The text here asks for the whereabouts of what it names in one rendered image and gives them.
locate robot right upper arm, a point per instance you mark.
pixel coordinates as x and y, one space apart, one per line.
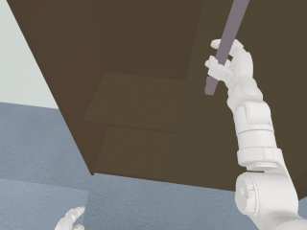
269 199

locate right robot hand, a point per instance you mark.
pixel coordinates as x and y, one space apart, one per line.
241 64

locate wardrobe door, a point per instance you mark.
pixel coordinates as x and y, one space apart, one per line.
204 148
300 181

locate handle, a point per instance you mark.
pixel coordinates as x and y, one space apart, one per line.
231 28

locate left robot hand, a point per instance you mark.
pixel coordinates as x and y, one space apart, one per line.
71 216

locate right robot forearm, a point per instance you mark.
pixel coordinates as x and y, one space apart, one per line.
254 130

